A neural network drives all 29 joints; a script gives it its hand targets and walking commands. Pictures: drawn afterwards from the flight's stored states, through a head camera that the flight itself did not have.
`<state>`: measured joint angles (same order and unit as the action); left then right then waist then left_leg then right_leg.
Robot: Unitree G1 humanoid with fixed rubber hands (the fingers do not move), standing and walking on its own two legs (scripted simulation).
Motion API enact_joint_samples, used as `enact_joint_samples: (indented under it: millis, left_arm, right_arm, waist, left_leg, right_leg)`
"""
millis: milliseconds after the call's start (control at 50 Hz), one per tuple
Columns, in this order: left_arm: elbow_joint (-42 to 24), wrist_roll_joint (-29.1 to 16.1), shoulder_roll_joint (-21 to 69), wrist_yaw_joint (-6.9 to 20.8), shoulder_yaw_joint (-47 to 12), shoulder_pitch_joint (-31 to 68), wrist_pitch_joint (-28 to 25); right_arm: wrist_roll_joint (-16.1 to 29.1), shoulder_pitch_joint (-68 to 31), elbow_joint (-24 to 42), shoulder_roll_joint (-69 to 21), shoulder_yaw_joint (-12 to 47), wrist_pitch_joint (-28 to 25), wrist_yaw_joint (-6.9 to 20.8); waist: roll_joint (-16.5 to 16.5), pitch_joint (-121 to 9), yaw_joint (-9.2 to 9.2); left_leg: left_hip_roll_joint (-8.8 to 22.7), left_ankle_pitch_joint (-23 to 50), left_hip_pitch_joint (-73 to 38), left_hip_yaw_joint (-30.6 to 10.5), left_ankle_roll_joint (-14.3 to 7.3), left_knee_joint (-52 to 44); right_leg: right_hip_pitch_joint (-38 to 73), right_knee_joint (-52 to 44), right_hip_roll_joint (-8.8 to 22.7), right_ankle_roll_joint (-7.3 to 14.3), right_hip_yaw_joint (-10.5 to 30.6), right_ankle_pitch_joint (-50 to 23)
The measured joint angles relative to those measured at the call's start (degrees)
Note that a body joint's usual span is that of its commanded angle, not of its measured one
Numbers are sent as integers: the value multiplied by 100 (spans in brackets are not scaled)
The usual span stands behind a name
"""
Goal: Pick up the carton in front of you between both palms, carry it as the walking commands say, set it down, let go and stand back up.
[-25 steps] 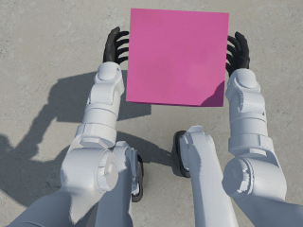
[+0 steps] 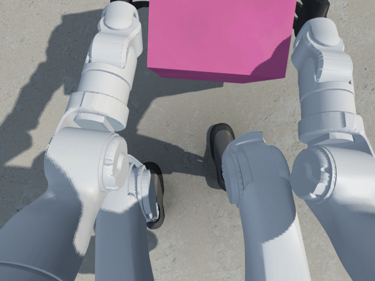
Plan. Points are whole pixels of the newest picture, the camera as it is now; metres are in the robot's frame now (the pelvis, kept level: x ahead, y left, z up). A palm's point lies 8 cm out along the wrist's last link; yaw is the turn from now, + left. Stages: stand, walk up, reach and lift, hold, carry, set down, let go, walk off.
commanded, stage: set down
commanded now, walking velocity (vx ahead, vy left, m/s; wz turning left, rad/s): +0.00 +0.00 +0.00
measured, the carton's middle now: (212, 25) +0.52 -0.13 -0.24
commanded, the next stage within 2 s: none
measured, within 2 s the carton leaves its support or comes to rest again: rests again in 0.60 s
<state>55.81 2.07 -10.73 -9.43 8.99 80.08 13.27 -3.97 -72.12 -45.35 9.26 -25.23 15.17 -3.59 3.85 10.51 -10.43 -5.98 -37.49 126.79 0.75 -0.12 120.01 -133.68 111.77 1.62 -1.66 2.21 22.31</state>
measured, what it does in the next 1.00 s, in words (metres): stands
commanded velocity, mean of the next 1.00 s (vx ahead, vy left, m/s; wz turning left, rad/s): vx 0.00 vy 0.00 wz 0.00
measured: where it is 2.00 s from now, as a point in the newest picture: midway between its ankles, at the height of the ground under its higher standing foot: (189, 187)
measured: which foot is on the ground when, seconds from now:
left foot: down 0.00-1.00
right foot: down 0.00-1.00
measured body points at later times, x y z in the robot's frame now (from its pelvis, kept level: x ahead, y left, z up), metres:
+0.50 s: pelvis +0.00 +0.00 -0.02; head +0.37 -0.02 +0.23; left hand +0.57 +0.02 -0.21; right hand +0.49 -0.28 -0.19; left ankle +0.08 +0.10 -0.37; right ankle +0.15 -0.14 -0.37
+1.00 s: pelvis -0.01 +0.00 -0.03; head +0.36 -0.01 +0.22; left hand +0.56 +0.01 -0.21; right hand +0.49 -0.29 -0.20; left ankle +0.08 +0.10 -0.37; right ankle +0.15 -0.14 -0.37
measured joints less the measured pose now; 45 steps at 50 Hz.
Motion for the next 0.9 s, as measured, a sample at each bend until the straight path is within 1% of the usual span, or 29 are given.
enact_joint_samples:
  millis: [80,140,200,260,380,480,560,720,900]
  left_arm:
    - [82,-91,-36,-105,-223,159,-59]
    - [103,-107,0,-150,-315,196,-40]
    - [136,-104,-8,-155,-346,150,-31]
    - [201,-133,-59,-129,-365,112,-44]
    - [436,-179,-148,-32,-389,209,-92]
    - [614,-111,-146,48,-390,374,-123]
    - [615,-63,-90,154,-394,464,-146]
    - [581,228,30,334,-219,566,-197]
    - [596,537,87,597,76,644,-247]
  right_arm:
    - [266,-137,-113,191,78,-48,28]
    - [446,-96,-165,296,123,-85,68]
    - [507,-82,-279,317,143,-118,128]
    - [478,-115,-425,312,161,-151,193]
    - [351,-251,-729,344,120,-230,306]
    - [312,-374,-953,449,52,-310,381]
    - [335,-438,-1124,590,-8,-377,407]
    - [338,-548,-1397,753,-135,-507,423]
    - [268,-606,-1530,848,-241,-593,559]
  waist:
    - [-71,220,-56]
    - [-148,300,-60]
    - [-192,266,-45]
    - [-189,222,-48]
    - [-139,204,-76]
    - [-145,291,-86]
    - [-200,378,-45]
    - [-264,580,51]
    - [-279,735,92]
  left_leg:
    - [28,-96,53,27,-53,227]
    - [14,-165,41,23,-64,348]
    - [10,-213,63,12,-59,426]
    - [-15,-218,103,8,-53,469]
    - [-92,-141,210,-1,-43,503]
    - [-145,-59,284,-37,-33,522]
    - [-165,-13,323,-70,-16,541]
    - [-158,6,286,-121,-3,617]
    - [-160,-15,213,-149,21,676]
  right_leg:
    - [-64,183,-44,-59,20,40]
    - [-59,305,-34,-69,15,107]
    - [-89,378,-40,-70,6,141]
    - [-121,426,-29,-74,12,156]
    - [-171,468,30,-82,20,147]
    - [-189,469,80,-77,-10,109]
    - [-202,471,100,-63,-41,74]
    - [-142,498,92,-45,-97,31]
    - [-81,556,94,-16,-124,42]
